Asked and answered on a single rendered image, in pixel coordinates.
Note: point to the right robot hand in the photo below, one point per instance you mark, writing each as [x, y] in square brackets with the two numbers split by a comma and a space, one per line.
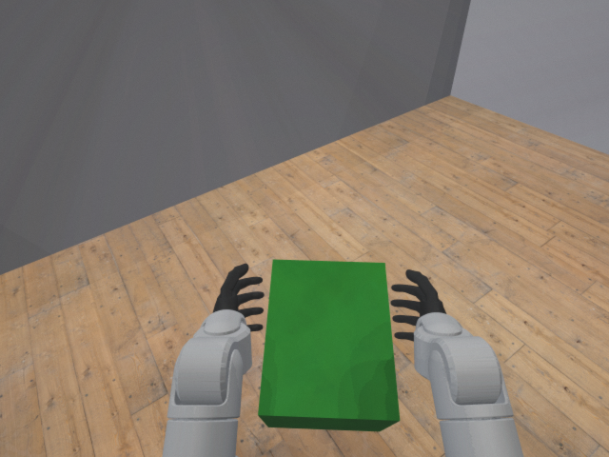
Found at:
[425, 292]

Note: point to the left robot hand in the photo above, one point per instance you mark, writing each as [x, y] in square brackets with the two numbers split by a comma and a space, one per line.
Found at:
[228, 298]

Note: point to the robot right forearm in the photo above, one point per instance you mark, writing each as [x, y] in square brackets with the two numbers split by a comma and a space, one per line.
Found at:
[468, 388]

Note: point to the robot left forearm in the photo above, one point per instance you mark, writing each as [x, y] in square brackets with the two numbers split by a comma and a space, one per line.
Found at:
[206, 388]

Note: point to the carton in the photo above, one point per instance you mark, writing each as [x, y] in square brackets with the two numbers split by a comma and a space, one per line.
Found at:
[328, 359]

